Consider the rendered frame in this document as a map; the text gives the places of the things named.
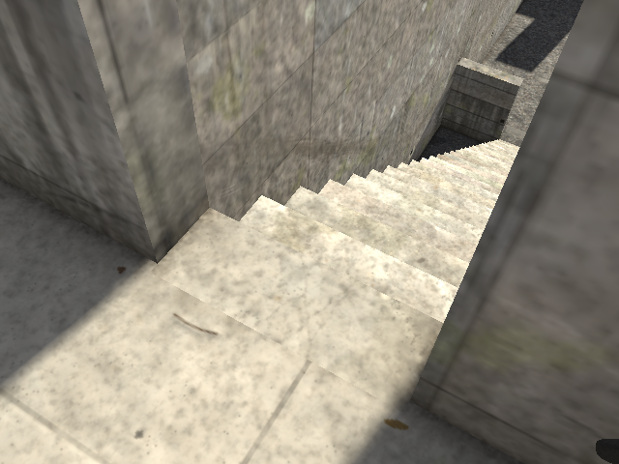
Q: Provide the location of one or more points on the stairs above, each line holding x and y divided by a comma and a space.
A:
409, 232

